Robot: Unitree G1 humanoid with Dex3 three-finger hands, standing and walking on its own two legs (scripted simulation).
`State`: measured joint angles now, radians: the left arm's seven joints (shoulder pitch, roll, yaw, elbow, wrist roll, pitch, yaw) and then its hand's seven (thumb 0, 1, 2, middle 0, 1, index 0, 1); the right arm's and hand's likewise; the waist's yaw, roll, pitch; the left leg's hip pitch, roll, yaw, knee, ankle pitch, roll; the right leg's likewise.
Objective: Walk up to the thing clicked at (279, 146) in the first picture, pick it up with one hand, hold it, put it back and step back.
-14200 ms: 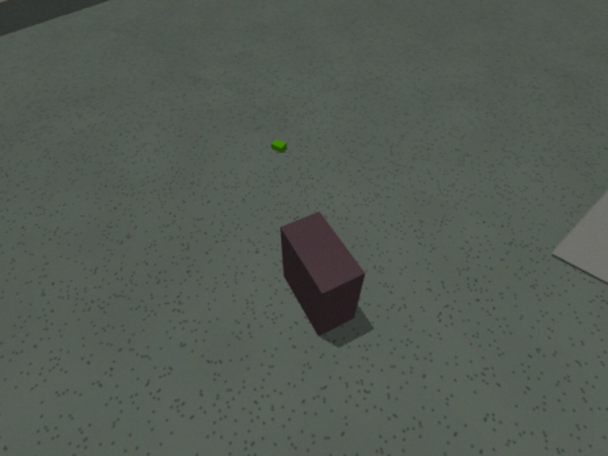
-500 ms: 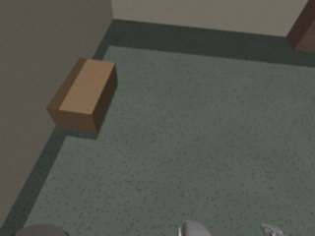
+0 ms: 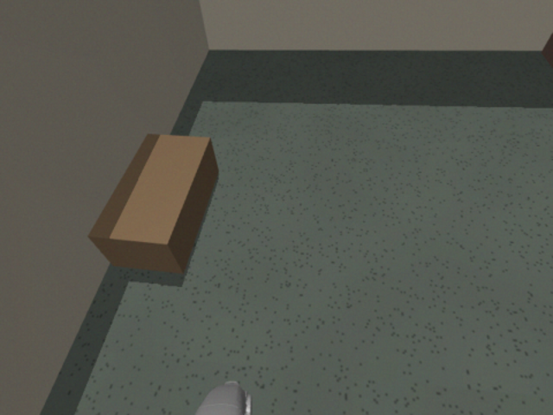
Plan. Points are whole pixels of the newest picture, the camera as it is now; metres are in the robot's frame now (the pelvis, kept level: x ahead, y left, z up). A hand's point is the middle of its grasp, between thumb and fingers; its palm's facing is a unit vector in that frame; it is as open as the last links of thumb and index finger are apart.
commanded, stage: walk up
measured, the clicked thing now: out of the picture -0.68 -1.12 -0.76
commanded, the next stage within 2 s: stand in 1.08 s
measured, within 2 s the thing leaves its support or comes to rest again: neither
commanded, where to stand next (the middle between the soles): +0.21 +0.02 m, yaw -1 degrees
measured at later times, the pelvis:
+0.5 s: pelvis +0.12 +0.03 -0.02, yaw -1 degrees
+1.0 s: pelvis +0.14 +0.02 +0.01, yaw -1 degrees
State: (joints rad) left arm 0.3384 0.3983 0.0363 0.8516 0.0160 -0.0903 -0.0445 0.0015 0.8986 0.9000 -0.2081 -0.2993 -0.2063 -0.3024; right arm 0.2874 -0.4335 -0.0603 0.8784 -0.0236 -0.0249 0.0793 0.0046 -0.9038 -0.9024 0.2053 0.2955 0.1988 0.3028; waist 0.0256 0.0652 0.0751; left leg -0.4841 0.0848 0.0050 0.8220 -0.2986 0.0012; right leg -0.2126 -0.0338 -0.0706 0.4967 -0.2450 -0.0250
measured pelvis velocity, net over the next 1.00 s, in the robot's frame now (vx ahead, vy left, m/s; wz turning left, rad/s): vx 0.14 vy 0.02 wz -0.03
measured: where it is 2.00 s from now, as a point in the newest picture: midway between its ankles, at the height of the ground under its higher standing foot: outside the picture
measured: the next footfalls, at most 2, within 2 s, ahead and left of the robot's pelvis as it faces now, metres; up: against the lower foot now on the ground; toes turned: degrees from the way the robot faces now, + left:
left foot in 0.12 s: +0.18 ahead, +0.16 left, +0.00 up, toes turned +2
right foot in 0.50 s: +0.23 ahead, -0.10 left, +0.00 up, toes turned -4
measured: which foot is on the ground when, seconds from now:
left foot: up 0.00-0.10, down 0.12-1.00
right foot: down 0.00-0.14, up 0.16-0.48, down 0.50-1.00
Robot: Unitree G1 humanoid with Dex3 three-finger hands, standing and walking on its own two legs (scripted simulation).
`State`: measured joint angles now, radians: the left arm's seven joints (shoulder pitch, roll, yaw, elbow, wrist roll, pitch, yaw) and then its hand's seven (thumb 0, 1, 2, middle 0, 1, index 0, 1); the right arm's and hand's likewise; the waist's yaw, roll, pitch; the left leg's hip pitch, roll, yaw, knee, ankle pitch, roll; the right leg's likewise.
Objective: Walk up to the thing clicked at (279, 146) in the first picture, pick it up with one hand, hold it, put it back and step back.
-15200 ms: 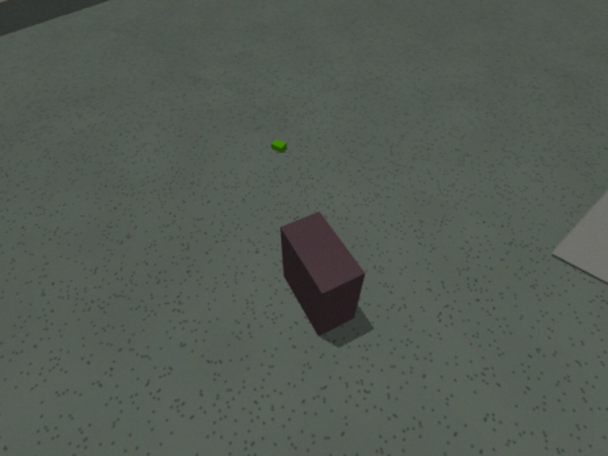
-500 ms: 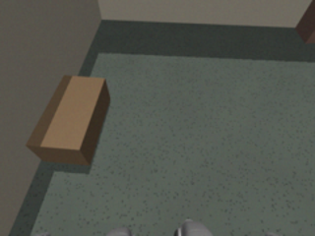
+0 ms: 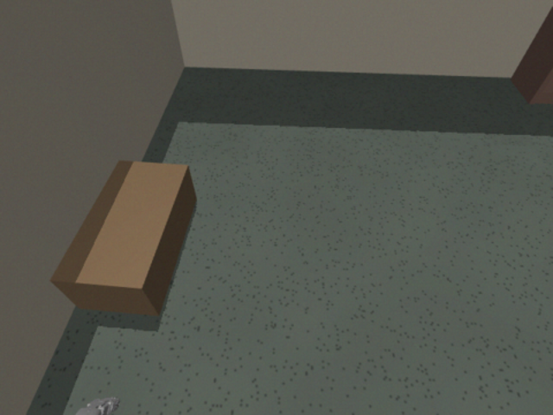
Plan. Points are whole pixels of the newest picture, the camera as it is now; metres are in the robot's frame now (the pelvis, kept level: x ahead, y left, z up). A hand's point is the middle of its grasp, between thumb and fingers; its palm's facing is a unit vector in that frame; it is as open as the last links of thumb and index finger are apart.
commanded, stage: walk up
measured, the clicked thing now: out of the picture -0.79 -1.16 -0.76
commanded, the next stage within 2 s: stand in 0.08 s
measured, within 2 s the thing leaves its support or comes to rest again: neither
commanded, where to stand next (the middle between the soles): +0.08 +0.00 m, yaw +0 degrees
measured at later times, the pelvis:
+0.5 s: pelvis +0.02 +0.00 +0.00, yaw +1 degrees
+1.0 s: pelvis +0.03 +0.00 +0.01, yaw +1 degrees
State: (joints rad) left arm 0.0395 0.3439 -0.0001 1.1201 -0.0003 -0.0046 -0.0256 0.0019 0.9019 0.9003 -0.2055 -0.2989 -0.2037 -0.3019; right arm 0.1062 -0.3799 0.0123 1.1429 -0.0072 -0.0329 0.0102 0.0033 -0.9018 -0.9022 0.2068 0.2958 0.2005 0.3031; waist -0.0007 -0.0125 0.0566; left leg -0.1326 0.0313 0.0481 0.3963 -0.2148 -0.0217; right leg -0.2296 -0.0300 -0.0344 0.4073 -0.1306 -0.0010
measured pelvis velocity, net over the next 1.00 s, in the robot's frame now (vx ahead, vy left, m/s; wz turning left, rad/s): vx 0.03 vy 0.00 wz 0.02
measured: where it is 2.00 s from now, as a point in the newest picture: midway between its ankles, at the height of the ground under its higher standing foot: outside the picture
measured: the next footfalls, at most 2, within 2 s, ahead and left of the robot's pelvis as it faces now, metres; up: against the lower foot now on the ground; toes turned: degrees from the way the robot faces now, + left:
right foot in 1.78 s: -0.01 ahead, -0.07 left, +0.00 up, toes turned -42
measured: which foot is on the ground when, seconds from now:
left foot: down 0.00-1.00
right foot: down 0.00-1.00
